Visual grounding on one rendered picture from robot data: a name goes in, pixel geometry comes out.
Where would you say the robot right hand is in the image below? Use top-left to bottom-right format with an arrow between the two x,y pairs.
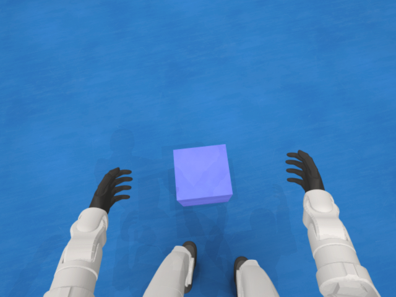
285,150 -> 325,193

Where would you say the robot left hand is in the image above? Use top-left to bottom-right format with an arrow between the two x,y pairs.
89,167 -> 132,214

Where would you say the robot left shin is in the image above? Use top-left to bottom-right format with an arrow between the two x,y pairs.
172,246 -> 191,285

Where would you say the carton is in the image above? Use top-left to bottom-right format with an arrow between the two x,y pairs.
173,144 -> 233,207

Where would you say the robot left forearm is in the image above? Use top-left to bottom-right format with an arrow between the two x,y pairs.
43,207 -> 108,297

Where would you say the left robot foot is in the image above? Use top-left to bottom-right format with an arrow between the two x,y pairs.
182,241 -> 197,293

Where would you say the robot right forearm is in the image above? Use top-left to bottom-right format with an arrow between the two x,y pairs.
303,189 -> 381,297

